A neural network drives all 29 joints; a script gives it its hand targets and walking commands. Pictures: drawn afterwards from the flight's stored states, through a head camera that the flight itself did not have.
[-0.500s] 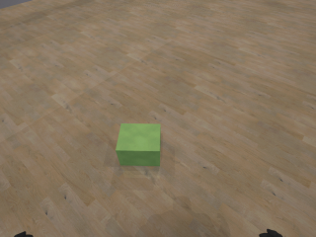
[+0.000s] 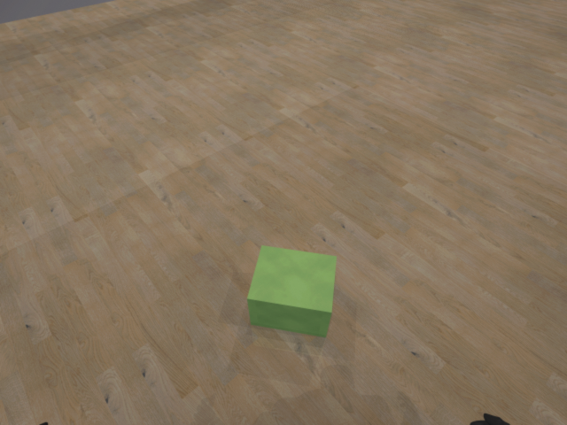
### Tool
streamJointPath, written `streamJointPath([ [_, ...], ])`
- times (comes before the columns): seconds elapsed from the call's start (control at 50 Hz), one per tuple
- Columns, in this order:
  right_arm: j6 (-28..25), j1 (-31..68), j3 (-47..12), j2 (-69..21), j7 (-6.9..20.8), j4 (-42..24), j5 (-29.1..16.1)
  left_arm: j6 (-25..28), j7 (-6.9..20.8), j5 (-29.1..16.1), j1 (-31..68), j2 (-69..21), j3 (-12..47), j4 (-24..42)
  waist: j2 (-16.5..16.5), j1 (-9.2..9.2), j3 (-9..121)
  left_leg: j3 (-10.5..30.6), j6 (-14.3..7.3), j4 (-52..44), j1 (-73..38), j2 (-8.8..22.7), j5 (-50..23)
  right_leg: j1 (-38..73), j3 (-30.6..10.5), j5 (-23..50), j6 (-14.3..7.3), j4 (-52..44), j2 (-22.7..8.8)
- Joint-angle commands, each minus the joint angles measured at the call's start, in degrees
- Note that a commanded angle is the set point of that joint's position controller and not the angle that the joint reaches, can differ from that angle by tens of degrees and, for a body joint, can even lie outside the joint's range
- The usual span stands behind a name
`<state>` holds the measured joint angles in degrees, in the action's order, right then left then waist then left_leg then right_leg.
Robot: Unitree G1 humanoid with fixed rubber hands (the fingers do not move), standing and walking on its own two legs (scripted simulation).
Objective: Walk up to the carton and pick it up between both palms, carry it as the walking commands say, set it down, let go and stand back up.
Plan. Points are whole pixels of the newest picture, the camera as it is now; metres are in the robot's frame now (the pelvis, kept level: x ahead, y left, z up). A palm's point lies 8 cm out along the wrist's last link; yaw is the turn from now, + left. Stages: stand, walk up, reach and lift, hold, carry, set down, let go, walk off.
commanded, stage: walk up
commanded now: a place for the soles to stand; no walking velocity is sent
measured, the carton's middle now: (293, 290) +0.70 -0.05 -0.65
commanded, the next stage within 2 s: none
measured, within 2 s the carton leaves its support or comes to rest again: neither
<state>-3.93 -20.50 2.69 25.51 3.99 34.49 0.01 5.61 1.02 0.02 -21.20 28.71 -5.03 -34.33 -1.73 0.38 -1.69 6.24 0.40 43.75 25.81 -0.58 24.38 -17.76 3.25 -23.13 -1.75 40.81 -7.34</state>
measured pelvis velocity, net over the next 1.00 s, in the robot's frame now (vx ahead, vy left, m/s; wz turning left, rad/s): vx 0.16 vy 0.00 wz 0.07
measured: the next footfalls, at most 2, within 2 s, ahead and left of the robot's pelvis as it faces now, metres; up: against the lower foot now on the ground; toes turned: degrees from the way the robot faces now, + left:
right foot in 0.28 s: +0.19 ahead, -0.13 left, +0.00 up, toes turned +4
left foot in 0.56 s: +0.23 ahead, +0.14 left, +0.00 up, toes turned +0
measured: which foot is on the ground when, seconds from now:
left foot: down 0.00-0.30, up 0.32-0.54, down 0.56-1.00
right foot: down 0.00-0.02, up 0.04-0.26, down 0.28-1.00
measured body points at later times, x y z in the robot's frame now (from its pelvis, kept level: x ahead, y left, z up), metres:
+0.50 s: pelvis +0.13 -0.01 +0.01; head +0.16 -0.02 +0.46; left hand +0.22 +0.34 -0.04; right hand +0.25 -0.32 -0.08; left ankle +0.17 +0.15 -0.69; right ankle +0.14 -0.14 -0.71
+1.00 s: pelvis +0.16 +0.00 -0.01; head +0.19 +0.01 +0.44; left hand +0.27 +0.34 -0.09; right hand +0.29 -0.32 -0.08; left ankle +0.20 +0.15 -0.71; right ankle +0.15 -0.14 -0.71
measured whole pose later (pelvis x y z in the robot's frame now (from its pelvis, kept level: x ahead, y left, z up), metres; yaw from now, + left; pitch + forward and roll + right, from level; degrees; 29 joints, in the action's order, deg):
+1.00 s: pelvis +0.16 +0.00 -0.01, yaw +4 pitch +0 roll +0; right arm -3.8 -19.8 2.7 25.6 -1.9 34.8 0.0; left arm -0.1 0.5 0.0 -14.8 28.4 -4.1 -34.3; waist 1.9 -0.2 -4.2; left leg 6.1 0.9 46.4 26.5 -1.0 20.0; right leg -20.5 2.9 -27.3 -0.2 47.7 -3.9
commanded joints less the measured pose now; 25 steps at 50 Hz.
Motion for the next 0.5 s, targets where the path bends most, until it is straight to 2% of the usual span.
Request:
streamJointPath([
  [0.0,-2.2,-12.6,7.7,21.0,-2.9,0.7,0.4,-0.8,0.0,1.3,8.0,10.5,-2.2,4.6,-1.5,-3.61,-1.1,41.3,-17.2,-22.7,-18.4,15.8,1.4,-28.9,-8.8,-7.0,-1.0,26.8,3.6],
  [0.02,-2.2,-10.3,7.5,20.6,-3.2,0.2,0.5,-0.5,0.2,1.6,7.8,12.2,-2.7,4.2,-0.4,-3.71,-0.6,38.4,-17.3,-20.2,-19.8,14.3,-3.8,-27.2,-8.2,-7.4,-0.4,22.3,2.9],
  [0.04,-2.1,-9.7,7.3,20.2,-3.4,0.2,1.0,-0.4,0.3,1.6,7.5,11.3,-2.5,4.2,-1.6,-2.77,-1.8,36.3,-16.7,-20.5,-13.2,13.0,-6.5,-23.7,-7.6,-7.8,-0.2,20.2,3.4],
  [0.06,-1.8,-7.6,6.5,18.5,-3.3,-0.5,1.0,-0.5,0.6,1.1,6.3,10.9,-3.3,3.3,-4.7,-1.43,-5.0,32.9,-15.4,-21.4,-8.6,11.8,-5.3,-21.3,-6.4,-8.4,-0.3,17.2,4.0],
  [0.08,-1.8,-7.2,5.9,16.7,-3.3,-0.4,1.0,-0.8,0.7,1.0,4.6,9.6,-2.8,1.9,-4.7,-1.07,-4.7,29.7,-14.7,-21.7,-6.6,10.8,-6.7,-18.7,-5.0,-6.7,-0.8,15.9,3.4],
  [0.1,-1.5,-6.7,5.9,16.6,-3.1,-0.7,0.7,-0.9,0.8,1.2,3.6,9.7,-3.1,1.8,-5.8,-0.87,-4.2,27.0,-14.9,-20.8,-5.8,9.4,-6.9,-15.5,-4.3,-6.6,-0.6,12.3,3.9],
  [0.12,-1.6,-6.2,5.7,16.2,-3.1,-0.6,1.2,-0.9,0.5,1.2,2.7,9.2,-3.5,1.5,-8.9,-0.77,-3.3,24.4,-14.5,-19.4,-6.2,9.5,-11.9,-13.1,-3.7,-6.2,-0.5,11.5,4.3],
  [0.14,-1.6,-6.4,5.7,16.3,-3.2,-0.5,1.2,-1.0,0.6,1.0,3.8,8.7,-2.7,2.2,-9.9,-1.42,-0.2,23.1,-14.7,-17.7,-9.1,8.9,-13.9,-12.1,-2.6,-5.3,-0.6,7.2,5.3],
  [0.16,-1.7,-6.7,5.7,15.3,-3.4,-0.3,1.2,-0.8,0.6,1.5,3.1,8.1,-2.9,2.1,-9.2,-1.44,0.8,21.0,-14.4,-15.4,-10.3,9.0,-19.4,-9.6,-2.3,-3.8,-0.7,1.4,6.1],
  [0.18,-1.4,-6.5,5.2,14.9,-3.3,-0.2,0.4,-0.3,0.3,1.8,1.6,8.0,-3.3,1.7,-8.9,-0.1,4.3,17.8,-12.9,-11.7,-10.3,8.2,-23.7,-3.5,-1.6,0.2,-1.3,-3.7,7.4],
  [0.2,-1.0,-5.0,4.3,13.7,-3.1,-0.9,0.4,0.3,0.0,2.1,-1.4,8.2,-3.0,1.1,-10.2,2.04,6.4,13.1,-10.3,-6.2,-5.5,5.0,-23.8,6.2,-0.8,4.3,-2.3,-11.7,7.8],
  [0.22,-1.4,-4.5,3.6,10.1,-3.3,-1.6,-0.2,0.6,-0.7,3.1,-5.4,11.6,-4.3,0.7,-3.2,4.22,8.6,7.5,-7.2,4.7,1.3,2.0,-25.8,15.7,-7.1,6.6,-4.8,-14.4,2.8],
  [0.24,-1.8,-5.9,1.7,5.7,-3.3,-3.1,-0.4,0.8,-1.2,3.3,-8.4,17.4,-6.3,0.9,13.3,6.77,9.8,-1.0,-3.6,19.3,15.8,-3.0,-11.7,24.5,-27.1,-1.2,-9.3,-19.7,-11.9],
  [0.26,-1.7,-3.2,2.3,7.8,-4.1,-2.8,0.2,0.6,-1.1,2.8,-7.1,18.2,-6.1,1.4,10.8,5.33,8.6,-2.5,-1.6,24.7,22.3,-2.5,6.5,24.6,-36.2,4.4,-14.2,-20.8,-21.6],
  [0.28,-1.4,-0.8,3.5,12.2,-4.5,-2.5,0.9,0.2,-0.9,1.9,-2.3,14.8,-4.8,1.7,2.3,3.16,3.6,-0.8,-2.1,24.4,24.5,1.3,6.0,21.3,-30.7,7.9,-15.7,-19.7,-19.4],
  [0.3,-1.5,-2.2,3.7,12.4,-4.3,-1.2,0.9,0.3,-0.9,1.3,-0.7,13.8,-4.5,1.7,1.6,2.16,2.8,-1.4,-2.8,21.7,19.3,3.0,4.8,16.1,-24.9,9.0,-15.4,-18.8,-18.0],
  [0.32,-1.9,-2.8,3.8,11.9,-3.9,-1.4,0.7,-0.2,-0.9,1.7,2.0,12.5,-4.1,2.3,2.1,0.93,-0.8,-2.5,-1.8,14.5,16.2,3.0,7.8,10.7,-16.9,11.2,-13.6,-17.1,-15.0],
  [0.34,-1.9,-4.0,3.1,10.9,-3.4,-0.7,0.4,-0.6,-1.0,2.0,2.8,12.2,-3.9,2.6,7.1,0.57,-2.2,-5.6,-1.7,8.6,13.1,1.1,8.6,8.9,-11.2,14.9,-12.9,-15.6,-12.4],
  [0.36,-2.1,-5.4,3.1,8.9,-3.2,0.6,-0.1,-0.8,-0.4,2.3,1.6,11.3,-3.3,1.9,9.5,0.07,-5.3,-8.2,-0.7,3.7,7.8,0.8,3.0,2.3,-6.7,21.0,-12.8,-14.7,-10.0],
  [0.38,-1.7,-5.0,3.3,8.7,-3.0,0.4,0.0,-1.1,-0.1,1.7,0.8,12.1,-3.4,1.9,10.0,0.76,-5.2,-8.6,-0.8,1.0,4.3,0.2,0.0,1.8,-5.8,19.7,-11.3,-14.0,-8.5],
  [0.4,-1.8,-6.1,3.7,8.6,-3.1,1.4,0.4,-1.4,0.1,1.3,1.7,12.9,-3.1,2.2,10.9,-0.29,-3.7,-9.3,-0.2,-2.4,0.1,-0.2,-4.6,1.0,-5.2,20.5,-11.1,-12.1,-8.4],
  [0.42,-2.1,-7.1,3.8,9.2,-3.4,2.8,0.1,-2.2,0.2,1.0,2.1,11.8,-2.6,2.6,13.1,-1.02,-2.2,-10.6,-1.3,-5.9,-4.8,-2.1,-13.2,-0.6,-1.8,19.1,-9.4,-8.7,-5.4],
  [0.44,-2.1,-7.0,4.2,9.0,-4.2,2.8,0.0,-2.4,0.2,0.7,2.9,10.8,-1.7,1.9,13.4,-1.16,-0.1,-9.8,-2.4,-7.3,-8.0,-2.6,-17.2,-1.0,0.0,21.5,-7.0,-4.5,-3.4],
  [0.46,-2.0,-8.4,4.5,9.8,-5.0,3.2,0.4,-2.9,-0.1,0.8,2.1,10.3,-2.1,2.4,12.8,-1.32,3.1,-9.6,-3.1,-5.6,-10.3,-3.0,-19.5,-1.3,1.4,20.8,-5.4,1.1,-2.4],
  [0.48,-2.0,-8.6,4.7,11.5,-5.8,2.8,1.2,-3.2,-0.3,0.2,2.8,7.7,-1.6,3.2,6.7,-1.45,5.0,-5.2,-4.9,-4.4,-11.4,-1.3,-26.3,-2.4,1.5,25.0,-3.9,6.6,-2.2],
])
